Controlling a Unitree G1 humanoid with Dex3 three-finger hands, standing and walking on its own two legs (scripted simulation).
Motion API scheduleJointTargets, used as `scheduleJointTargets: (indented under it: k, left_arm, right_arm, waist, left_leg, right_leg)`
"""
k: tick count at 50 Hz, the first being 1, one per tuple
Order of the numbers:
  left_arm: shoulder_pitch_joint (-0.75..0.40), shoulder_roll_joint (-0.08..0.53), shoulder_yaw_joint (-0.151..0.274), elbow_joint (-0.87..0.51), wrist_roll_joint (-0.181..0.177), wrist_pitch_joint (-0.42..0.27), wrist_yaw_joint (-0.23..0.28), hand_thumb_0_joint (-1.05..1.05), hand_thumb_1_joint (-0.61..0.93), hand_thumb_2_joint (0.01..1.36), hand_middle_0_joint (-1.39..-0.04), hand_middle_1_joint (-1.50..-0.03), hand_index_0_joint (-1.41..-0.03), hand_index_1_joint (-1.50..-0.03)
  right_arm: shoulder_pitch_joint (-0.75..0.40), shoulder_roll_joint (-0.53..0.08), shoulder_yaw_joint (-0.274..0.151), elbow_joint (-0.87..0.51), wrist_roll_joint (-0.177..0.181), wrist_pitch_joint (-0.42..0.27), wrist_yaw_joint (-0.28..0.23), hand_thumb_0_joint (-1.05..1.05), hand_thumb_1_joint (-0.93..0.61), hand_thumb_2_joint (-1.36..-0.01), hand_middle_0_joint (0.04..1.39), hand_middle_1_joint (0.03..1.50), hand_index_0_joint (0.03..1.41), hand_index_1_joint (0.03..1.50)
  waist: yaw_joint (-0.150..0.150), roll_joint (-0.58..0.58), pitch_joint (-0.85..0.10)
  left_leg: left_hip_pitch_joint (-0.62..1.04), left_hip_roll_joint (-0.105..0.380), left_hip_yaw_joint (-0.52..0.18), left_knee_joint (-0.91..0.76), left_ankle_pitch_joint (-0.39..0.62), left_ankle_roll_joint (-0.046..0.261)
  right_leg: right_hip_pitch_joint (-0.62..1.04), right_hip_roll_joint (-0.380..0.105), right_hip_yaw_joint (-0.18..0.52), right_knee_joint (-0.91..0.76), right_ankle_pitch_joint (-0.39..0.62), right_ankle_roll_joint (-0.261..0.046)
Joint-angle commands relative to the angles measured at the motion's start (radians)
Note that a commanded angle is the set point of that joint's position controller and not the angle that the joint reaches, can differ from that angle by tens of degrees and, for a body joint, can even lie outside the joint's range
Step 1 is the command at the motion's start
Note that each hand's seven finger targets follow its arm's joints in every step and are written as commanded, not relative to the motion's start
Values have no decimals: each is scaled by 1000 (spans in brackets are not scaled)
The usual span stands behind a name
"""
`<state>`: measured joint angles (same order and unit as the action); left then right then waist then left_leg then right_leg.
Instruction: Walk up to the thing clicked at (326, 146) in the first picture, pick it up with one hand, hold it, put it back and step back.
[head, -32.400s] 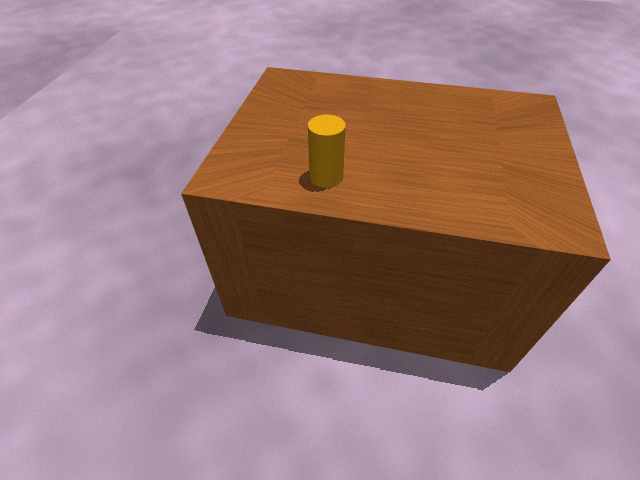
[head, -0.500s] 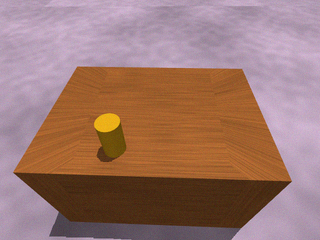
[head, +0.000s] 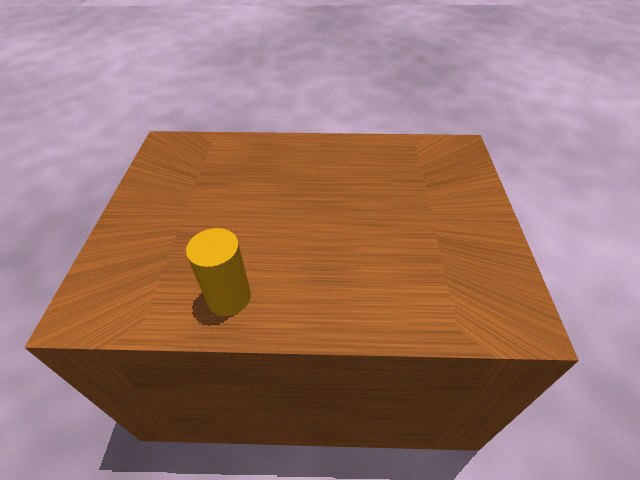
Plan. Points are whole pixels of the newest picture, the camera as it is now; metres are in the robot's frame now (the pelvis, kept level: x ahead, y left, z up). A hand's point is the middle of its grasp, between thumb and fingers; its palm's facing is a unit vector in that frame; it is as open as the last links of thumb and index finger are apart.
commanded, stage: stand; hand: left
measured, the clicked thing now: (221, 273) +0.49 +0.20 -0.10
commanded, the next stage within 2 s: step back in 1.76 s
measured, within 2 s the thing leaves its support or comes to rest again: neither
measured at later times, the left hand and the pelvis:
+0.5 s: hand out of the picture +0.09 +0.25 -0.16, palm faces -0.02 -0.94 -0.34, open 7.4 cm; pelvis +0.02 +0.00 +0.00, yaw -1 degrees
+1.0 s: hand out of the picture +0.08 +0.25 -0.16, palm faces -0.02 -0.94 -0.34, open 7.4 cm; pelvis +0.01 +0.00 +0.00, yaw +0 degrees
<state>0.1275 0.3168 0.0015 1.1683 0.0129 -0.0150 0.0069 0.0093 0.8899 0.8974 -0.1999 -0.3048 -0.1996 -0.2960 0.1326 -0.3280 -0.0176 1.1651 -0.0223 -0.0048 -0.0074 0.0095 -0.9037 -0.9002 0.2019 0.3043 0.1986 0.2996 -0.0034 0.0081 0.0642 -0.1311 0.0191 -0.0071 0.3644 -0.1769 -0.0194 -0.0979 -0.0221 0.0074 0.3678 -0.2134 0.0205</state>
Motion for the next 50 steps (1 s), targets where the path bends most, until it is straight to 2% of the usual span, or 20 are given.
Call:
scheduleJointTargets:
  k: [1,2,4,10,12,15,23,26,29,33,37,41,45,46,50]
  left_arm:
    - [-35,210,34,-43,2,-18,15,0,900,900,-200,-300,-200,-301]
    - [-40,211,34,-40,2,-17,16,0,900,900,-200,-300,-200,-301]
    - [-46,212,36,-43,3,-18,16,0,900,900,-200,-300,-200,-301]
    - [-48,215,36,-39,-3,-16,14,0,900,900,-200,-300,-200,-301]
    - [-44,210,35,-40,1,-18,16,0,900,900,-200,-300,-200,-301]
    - [-43,215,36,-39,-2,-16,15,0,900,900,-200,-300,-200,-301]
    - [-51,221,39,-46,-5,-14,14,0,900,900,-200,-300,-200,-301]
    - [-56,223,41,-47,-2,-13,14,0,900,900,-200,-300,-200,-301]
    - [-55,222,40,-52,-2,-18,14,0,900,900,-200,-300,-200,-301]
    - [-60,226,43,-56,-4,-18,14,0,900,900,-200,-300,-200,-301]
    - [-58,226,43,-52,-3,-13,13,0,900,900,-200,-300,-200,-301]
    - [-60,231,46,-61,-2,-15,11,0,900,900,-200,-300,-200,-301]
    - [-55,227,44,-60,0,-15,10,0,900,900,-200,-300,-200,-301]
    - [-58,232,44,-61,-1,-15,10,0,900,900,-200,-300,-200,-301]
    - [-50,229,41,-67,-4,-20,9,0,900,900,-200,-300,-200,-301]
  right_arm:
    - [-43,-199,-27,-52,4,-23,-10,0,-900,-900,200,300,200,300]
    - [-49,-203,-28,-52,6,-23,-10,0,-900,-900,200,300,200,300]
    - [-39,-202,-27,-49,5,-23,-12,0,-900,-900,200,300,200,300]
    - [-39,-208,-24,-45,6,-25,-12,0,-900,-900,200,300,200,300]
    - [-56,-212,-27,-53,7,-27,-12,0,-900,-900,200,300,200,300]
    - [-47,-210,-25,-47,9,-28,-15,0,-900,-900,200,300,200,300]
    - [-56,-215,-24,-50,8,-26,-14,0,-900,-900,200,300,200,300]
    - [-58,-216,-25,-54,9,-24,-12,0,-900,-900,200,300,200,300]
    - [-61,-213,-23,-58,10,-25,-11,0,-900,-900,200,300,200,300]
    - [-62,-217,-23,-60,10,-26,-12,0,-900,-900,200,300,200,300]
    - [-67,-218,-24,-60,10,-22,-10,0,-900,-900,200,300,200,300]
    - [-57,-221,-24,-61,9,-26,-9,0,-900,-900,200,300,200,300]
    - [-62,-226,-27,-66,10,-24,-8,0,-900,-900,200,300,200,300]
    - [-65,-222,-27,-68,10,-24,-8,0,-900,-900,200,300,200,300]
    - [-50,-226,-25,-62,11,-25,-5,0,-900,-900,200,300,200,300]
  waist:
    - [6,6,-38]
    - [5,-9,-32]
    - [4,-10,-60]
    - [5,-5,-64]
    - [7,-14,-86]
    - [4,-11,-95]
    - [6,-8,-79]
    - [2,-11,-71]
    - [2,-25,-82]
    - [1,-5,-90]
    - [0,-11,-45]
    - [0,-7,-72]
    - [0,-18,-67]
    - [-1,-31,-69]
    - [0,-11,-82]
  left_leg:
    - [3,93,-81,-77,28,36]
    - [3,95,-86,-79,34,37]
    - [18,100,-79,-70,76,39]
    - [21,99,-74,-81,105,34]
    - [55,110,-73,-58,196,39]
    - [74,109,-64,-53,238,36]
    - [57,109,-60,-68,207,33]
    - [44,105,-62,-79,156,33]
    - [65,111,-64,-67,222,35]
    - [67,111,-60,-67,231,35]
    - [36,103,-66,-91,118,31]
    - [41,108,-67,-87,146,36]
    - [45,107,-69,-89,102,38]
    - [59,110,-71,-86,135,36]
    - [50,109,-66,-76,152,37]
  right_leg:
    - [-30,-94,78,-84,64,-33]
    - [-33,-95,78,-86,57,-34]
    - [-13,-101,80,-78,117,-34]
    - [0,-98,74,-74,138,-31]
    - [3,-104,73,-70,202,-29]
    - [8,-105,75,-65,251,-30]
    - [17,-106,73,-77,221,-26]
    - [5,-102,68,-87,177,-24]
    - [15,-108,71,-81,244,-25]
    - [23,-111,72,-79,254,-27]
    - [-10,-102,70,-102,139,-27]
    - [10,-106,73,-93,170,-31]
    - [-4,-104,71,-100,136,-31]
    - [-13,-104,71,-94,147,-33]
    - [10,-111,78,-101,180,-30]
